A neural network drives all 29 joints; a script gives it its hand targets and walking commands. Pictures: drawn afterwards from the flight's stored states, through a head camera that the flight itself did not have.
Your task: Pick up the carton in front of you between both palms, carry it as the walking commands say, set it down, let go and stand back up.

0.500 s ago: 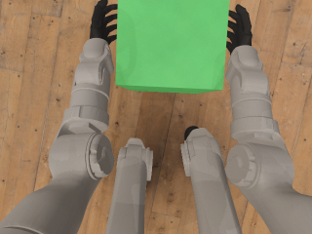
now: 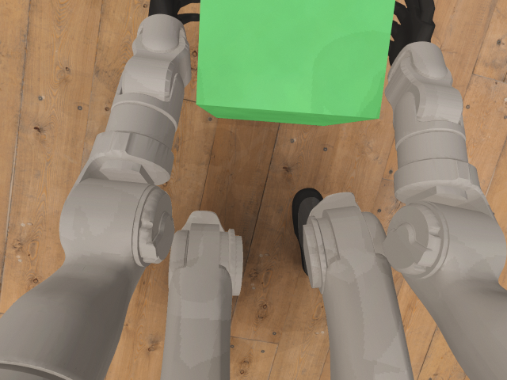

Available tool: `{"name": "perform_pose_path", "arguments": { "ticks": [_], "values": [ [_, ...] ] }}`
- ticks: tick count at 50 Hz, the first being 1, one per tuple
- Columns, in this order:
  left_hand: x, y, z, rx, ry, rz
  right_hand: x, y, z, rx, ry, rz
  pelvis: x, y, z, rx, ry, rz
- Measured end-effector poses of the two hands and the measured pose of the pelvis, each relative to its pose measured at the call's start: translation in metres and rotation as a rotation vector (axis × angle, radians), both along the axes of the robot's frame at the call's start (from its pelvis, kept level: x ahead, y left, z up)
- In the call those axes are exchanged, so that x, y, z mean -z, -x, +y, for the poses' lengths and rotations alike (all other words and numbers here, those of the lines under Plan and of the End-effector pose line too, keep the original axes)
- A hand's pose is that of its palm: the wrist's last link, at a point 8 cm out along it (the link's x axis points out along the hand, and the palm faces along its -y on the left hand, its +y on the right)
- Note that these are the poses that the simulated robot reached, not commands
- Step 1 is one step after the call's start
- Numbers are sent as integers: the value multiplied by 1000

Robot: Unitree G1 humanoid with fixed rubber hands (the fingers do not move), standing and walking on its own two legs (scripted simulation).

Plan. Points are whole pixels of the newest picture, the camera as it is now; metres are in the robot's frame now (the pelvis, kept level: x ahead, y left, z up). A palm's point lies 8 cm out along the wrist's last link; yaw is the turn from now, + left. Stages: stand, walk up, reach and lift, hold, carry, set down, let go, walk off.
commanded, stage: set down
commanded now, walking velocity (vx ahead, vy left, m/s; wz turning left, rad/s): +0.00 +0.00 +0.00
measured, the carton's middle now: (282, 49) +0.52 -0.08 -0.24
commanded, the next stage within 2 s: none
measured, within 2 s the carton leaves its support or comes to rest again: rests again in 0.68 s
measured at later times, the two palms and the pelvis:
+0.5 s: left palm (169, 33) +0.54 +0.08 -0.19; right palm (400, 51) +0.49 -0.23 -0.18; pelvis +0.00 +0.00 -0.01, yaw +1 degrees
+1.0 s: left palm (164, 38) +0.54 +0.09 -0.20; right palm (401, 60) +0.49 -0.24 -0.20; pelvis -0.01 -0.01 -0.02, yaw +1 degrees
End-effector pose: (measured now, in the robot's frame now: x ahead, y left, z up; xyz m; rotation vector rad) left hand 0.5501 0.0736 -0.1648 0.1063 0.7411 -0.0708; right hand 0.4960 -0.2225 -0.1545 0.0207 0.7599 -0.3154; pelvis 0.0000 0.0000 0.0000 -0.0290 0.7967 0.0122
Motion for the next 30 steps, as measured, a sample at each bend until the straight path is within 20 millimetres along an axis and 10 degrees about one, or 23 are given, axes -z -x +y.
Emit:
{"name": "perform_pose_path", "arguments": {
  "ticks": [30],
  "values": [
    [26, 8, 2, 52, 28, 36, 29, 2, -7, -69, -3, 60, 14, 5, -4, -18, -2, -72]
  ]
}}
